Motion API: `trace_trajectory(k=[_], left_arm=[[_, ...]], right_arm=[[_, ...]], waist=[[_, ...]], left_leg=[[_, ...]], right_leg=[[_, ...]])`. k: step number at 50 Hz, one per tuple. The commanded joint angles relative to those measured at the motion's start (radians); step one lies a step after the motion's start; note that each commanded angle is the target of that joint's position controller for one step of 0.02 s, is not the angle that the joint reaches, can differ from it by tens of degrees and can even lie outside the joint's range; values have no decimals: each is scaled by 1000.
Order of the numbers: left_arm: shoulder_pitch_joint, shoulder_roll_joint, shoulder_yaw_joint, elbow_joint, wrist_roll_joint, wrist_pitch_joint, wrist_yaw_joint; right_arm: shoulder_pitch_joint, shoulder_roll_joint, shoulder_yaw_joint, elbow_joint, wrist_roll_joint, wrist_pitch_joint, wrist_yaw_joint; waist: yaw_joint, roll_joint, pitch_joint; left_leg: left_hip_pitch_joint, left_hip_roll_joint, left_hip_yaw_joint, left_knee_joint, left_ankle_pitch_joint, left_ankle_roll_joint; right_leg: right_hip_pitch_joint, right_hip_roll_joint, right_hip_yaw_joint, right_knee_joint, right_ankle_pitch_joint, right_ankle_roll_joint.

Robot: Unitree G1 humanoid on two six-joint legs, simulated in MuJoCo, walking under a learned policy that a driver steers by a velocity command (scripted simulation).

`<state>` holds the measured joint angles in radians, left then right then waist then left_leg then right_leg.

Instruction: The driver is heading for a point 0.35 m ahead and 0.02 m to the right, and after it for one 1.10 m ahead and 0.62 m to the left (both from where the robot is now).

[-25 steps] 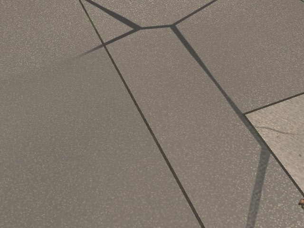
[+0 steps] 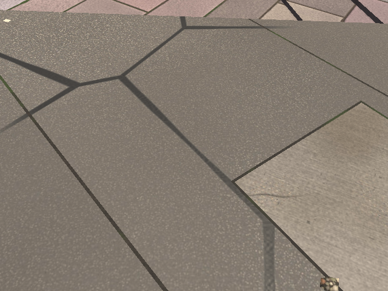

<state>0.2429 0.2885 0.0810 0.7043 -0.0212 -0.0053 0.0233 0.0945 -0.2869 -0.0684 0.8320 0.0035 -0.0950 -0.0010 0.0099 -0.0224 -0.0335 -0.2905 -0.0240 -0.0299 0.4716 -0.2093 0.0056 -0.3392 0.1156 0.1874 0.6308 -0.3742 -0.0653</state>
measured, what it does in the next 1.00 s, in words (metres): walks ahead: right foot, then left foot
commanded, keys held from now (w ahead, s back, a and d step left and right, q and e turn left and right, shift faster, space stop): w+e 0.26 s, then w+q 0.74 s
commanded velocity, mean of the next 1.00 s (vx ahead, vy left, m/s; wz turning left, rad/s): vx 0.47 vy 0.00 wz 0.02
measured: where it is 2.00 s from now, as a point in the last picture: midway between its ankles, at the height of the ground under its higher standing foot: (190, 175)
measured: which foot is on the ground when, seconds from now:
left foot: down 0.00-0.44, up 0.46-0.92, down 0.94-1.00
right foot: up 0.00-0.40, down 0.42-0.96, up 0.98-1.00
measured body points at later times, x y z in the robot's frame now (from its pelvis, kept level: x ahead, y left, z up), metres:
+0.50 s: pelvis +0.23 -0.08 -0.01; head +0.28 -0.09 +0.43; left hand +0.50 +0.10 -0.08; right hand +0.15 -0.35 -0.15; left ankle +0.08 +0.12 -0.65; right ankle +0.29 -0.19 -0.74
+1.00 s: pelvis +0.51 -0.07 -0.02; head +0.56 -0.05 +0.42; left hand +0.55 +0.22 -0.15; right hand +0.72 -0.31 -0.11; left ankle +0.61 +0.01 -0.74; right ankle +0.33 -0.21 -0.67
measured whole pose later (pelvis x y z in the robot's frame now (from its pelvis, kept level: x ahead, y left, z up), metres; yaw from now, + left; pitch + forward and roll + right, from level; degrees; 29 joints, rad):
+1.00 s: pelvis +0.51 -0.07 -0.02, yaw +6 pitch +2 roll -2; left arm 0.27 0.29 0.07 0.83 -0.01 -0.06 0.01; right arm 0.12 -0.29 -0.07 0.68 0.02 -0.03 0.04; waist 0.02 0.01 0.07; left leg -0.53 -0.03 0.06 0.69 -0.20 0.12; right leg -0.13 -0.07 -0.12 0.98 -0.50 0.03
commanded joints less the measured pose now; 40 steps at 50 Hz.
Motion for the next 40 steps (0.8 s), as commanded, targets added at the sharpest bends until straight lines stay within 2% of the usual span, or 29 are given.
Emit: trace_trajectory(k=[1, 2, 3, 5, 7, 11, 13, 15, 17, 18, 19, 20, 21, 22, 23, 24, 25, 26, 27, 29, 32, 34, 36, 38, 40], left_arm=[[-88, 98, 9, -141, -7, -37, -10], [-83, 128, 18, -125, -1, -38, -17], [-67, 124, 21, -107, 3, -35, -20], [-100, 97, 15, -119, 1, -42, -33], [-126, 66, 5, -138, -3, -45, -40], [-198, 35, -12, -186, -6, -43, -55], [-258, 17, -23, -209, -6, -44, -69], [-296, -4, -34, -226, -8, -48, -79], [-307, 17, -28, -237, -6, -52, -85], [-287, 43, -18, -234, -1, -56, -85], [-216, 80, -1, -217, 4, -58, -81], [-55, 122, 24, -168, 4, -58, -73], [108, 178, 48, -124, 13, -50, -54], [212, 291, 65, -103, 41, -46, -36], [232, 227, 47, -109, 43, -46, -33], [167, 174, 26, -91, 37, -51, -37], [111, 134, 15, -75, 23, -57, -39], [49, 97, 4, -65, 20, -64, -42], [2, 69, -2, -63, 24, -76, -47], [-46, 51, 1, -46, 30, -100, -49], [-57, 61, 9, -8, 43, -118, -41], [-42, 71, 13, 13, 44, -118, -30], [-34, 94, 19, 24, 40, -116, -21], [2, 121, 28, 43, 32, -110, -14], [33, 140, 36, 62, 20, -98, -11]], right_arm=[[152, -196, -52, -15, -19, -12, -8], [126, -134, -37, -30, -1, -12, -13], [115, -112, -29, -40, 3, -10, -15], [123, -105, -22, -37, -7, -10, -19], [154, -111, -22, -28, -15, -14, -18], [184, -133, -23, -25, -10, -8, -14], [215, -151, -24, -19, -2, -4, -14], [279, -155, -21, 8, 13, 1, -5], [299, -179, -24, 27, 29, 13, 3], [300, -197, -27, 32, 35, 19, 5], [303, -214, -29, 40, 39, 23, 4], [291, -217, -25, 45, 39, 27, 1], [284, -192, -13, 35, 29, 18, -1], [368, -48, 30, -16, -1, 2, 10], [361, -95, 21, 12, 21, -19, 12], [261, -164, -8, -27, 54, -20, 12], [209, -143, -3, -46, 53, -17, 9], [194, -125, -4, -43, 34, -8, 3], [227, -113, -10, -34, 27, 10, 0], [280, -60, -4, -17, 31, 41, -1], [229, -48, -7, -42, 26, 62, -6], [177, -44, -5, -64, 20, 58, -1], [113, -31, 3, -85, 16, 51, 15], [34, -18, 13, -115, 13, 49, 31], [-22, -23, 16, -146, 15, 49, 45]], waist=[[-59, 227, 70], [-58, 184, 92], [-50, 153, 86], [-57, 129, 95], [-69, 118, 82], [-93, 118, 93], [-116, 116, 115], [-124, 100, 139], [-96, 113, 151], [-66, 130, 128], [-12, 150, 70], [87, 147, -22], [167, 141, -126], [123, -127, -333], [150, -156, -494], [138, -116, -302], [101, -103, -157], [61, -75, -80], [18, -108, -38], [-27, -100, -7], [-43, -62, 64], [-34, -48, 87], [-16, -29, 105], [17, -5, 131], [38, 7, 150]], left_leg=[[359, 442, -605, -287, -491, 221], [356, 395, -513, -284, -446, 196], [355, 354, -422, -283, -356, 165], [321, 314, -275, -304, -142, 141], [298, 282, -150, -314, 33, 140], [263, 248, 23, -320, 206, 137], [254, 251, 73, -325, 219, 132], [253, 275, 70, -337, 232, 144], [304, 304, 58, -309, 379, 150], [331, 310, 60, -254, 571, 145], [345, 307, 68, -156, 771, 132], [301, 278, 98, 14, 886, 109], [98, 239, 103, 236, 725, 71], [-301, 86, 104, 665, -5, 3], [-349, 23, -87, 842, -380, -2], [-438, 78, -95, 889, -319, 1], [-460, 124, -59, 843, -236, 4], [-431, 155, -48, 791, -164, 0], [-366, 180, -55, 759, -102, -1], [-299, 187, -50, 750, -40, -11], [-364, 186, -76, 676, 49, -25], [-395, 177, -80, 559, 160, -27], [-371, 163, -42, 408, 262, -18], [-377, 156, -1, 312, 290, -3], [-417, 154, 13, 246, 260, 19]], right_leg=[[-583, -100, -27, 384, -160, 3], [-607, -122, -29, 434, -84, 17], [-594, -139, -37, 460, -25, 30], [-577, -175, -52, 478, 89, 44], [-553, -184, -88, 475, 176, 61], [-475, -200, -150, 284, 313, 77], [-417, -198, -191, 165, 360, 69], [-346, -180, -209, 68, 331, 45], [-292, -152, -233, -10, 256, 11], [-223, -126, -250, -45, 220, -11], [-98, -95, -264, -74, 209, -34], [129, -69, -280, -135, 282, -66], [439, -149, -196, -88, 322, -97], [855, -484, 259, -88, 258, -231], [817, -579, 528, -249, 218, -284], [673, -524, 341, -274, 216, -223], [516, -475, 191, -298, 236, -186], [382, -427, 96, -339, 238, -158], [277, -391, 14, -387, 246, -140], [172, -382, -63, -472, 254, -145], [131, -373, -186, -518, 339, -135], [153, -358, -252, -522, 375, -126], [167, -348, -311, -530, 393, -113], [212, -374, -338, -538, 398, -112], [304, -401, -354, -516, 419, -106]])
Keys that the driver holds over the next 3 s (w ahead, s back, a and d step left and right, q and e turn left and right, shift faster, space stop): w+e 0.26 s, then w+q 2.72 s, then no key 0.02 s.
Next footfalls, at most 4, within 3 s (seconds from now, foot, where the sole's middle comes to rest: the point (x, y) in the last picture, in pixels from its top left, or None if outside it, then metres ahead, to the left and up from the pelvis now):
0.42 right None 0.33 -0.21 -0.77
0.94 left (198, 255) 0.65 0.02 -0.77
1.44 right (230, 183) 0.97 -0.12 -0.77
1.96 left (143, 161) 1.08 0.26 -0.77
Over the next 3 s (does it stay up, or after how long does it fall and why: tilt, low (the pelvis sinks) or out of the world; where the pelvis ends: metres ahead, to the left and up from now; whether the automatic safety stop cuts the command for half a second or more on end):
stays up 1.33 0.54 -0.02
